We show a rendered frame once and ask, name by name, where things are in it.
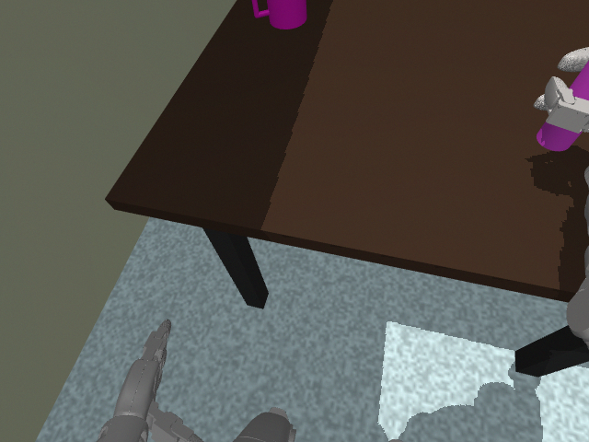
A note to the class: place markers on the right robot hand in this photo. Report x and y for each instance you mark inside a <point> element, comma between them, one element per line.
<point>565,110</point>

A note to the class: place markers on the left robot arm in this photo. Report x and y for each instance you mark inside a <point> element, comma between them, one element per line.
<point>124,428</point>

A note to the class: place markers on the table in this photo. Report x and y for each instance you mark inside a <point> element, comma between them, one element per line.
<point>399,132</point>

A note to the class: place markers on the right robot arm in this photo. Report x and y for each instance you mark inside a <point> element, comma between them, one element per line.
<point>578,308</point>

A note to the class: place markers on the left robot hand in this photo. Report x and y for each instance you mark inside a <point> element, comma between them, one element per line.
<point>138,392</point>

